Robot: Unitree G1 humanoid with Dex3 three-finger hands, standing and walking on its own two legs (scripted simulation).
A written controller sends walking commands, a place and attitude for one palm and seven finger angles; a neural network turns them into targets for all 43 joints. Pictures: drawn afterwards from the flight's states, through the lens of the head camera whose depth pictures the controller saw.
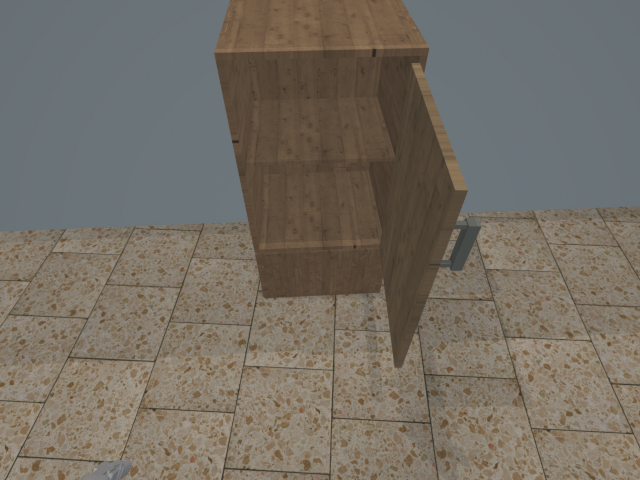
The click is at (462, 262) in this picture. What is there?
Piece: cupboard door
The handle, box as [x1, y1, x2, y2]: [440, 217, 481, 270]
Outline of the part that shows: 477,217 466,217 464,221 456,221 454,228 460,228 461,230 450,258 448,260 442,260 440,266 449,266 451,270 461,270 481,226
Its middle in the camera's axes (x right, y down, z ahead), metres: +0.23 +0.01 +0.69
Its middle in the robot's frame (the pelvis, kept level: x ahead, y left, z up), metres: +0.52 -0.21 -0.05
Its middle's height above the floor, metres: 0.72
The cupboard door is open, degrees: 87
